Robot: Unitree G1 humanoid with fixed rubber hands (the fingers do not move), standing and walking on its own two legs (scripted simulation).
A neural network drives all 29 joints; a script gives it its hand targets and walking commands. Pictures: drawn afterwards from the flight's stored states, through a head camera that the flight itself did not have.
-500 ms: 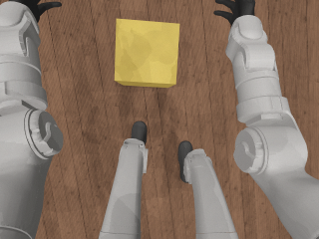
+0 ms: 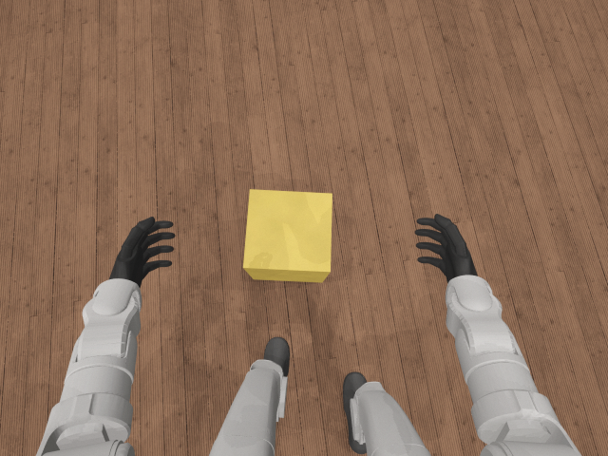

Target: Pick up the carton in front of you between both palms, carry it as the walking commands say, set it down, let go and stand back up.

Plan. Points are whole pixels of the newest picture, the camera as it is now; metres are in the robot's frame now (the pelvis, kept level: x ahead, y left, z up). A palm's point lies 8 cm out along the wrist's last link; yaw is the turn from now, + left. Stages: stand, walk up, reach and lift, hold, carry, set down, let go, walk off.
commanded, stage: let go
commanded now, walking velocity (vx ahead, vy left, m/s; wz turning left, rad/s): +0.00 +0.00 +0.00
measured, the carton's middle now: (289, 240) +0.48 +0.06 -0.61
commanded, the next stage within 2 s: stand in 0.82 s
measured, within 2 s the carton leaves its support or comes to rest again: neither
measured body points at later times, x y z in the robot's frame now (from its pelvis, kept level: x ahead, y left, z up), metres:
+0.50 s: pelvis +0.05 -0.04 +0.04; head +0.09 -0.04 +0.49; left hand +0.22 +0.19 -0.04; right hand +0.23 -0.28 -0.04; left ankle +0.07 +0.09 -0.70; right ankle -0.02 -0.15 -0.70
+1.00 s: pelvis +0.06 -0.04 +0.03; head +0.06 -0.03 +0.48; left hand +0.21 +0.23 -0.06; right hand +0.21 -0.31 -0.06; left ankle +0.07 +0.09 -0.70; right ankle -0.02 -0.15 -0.70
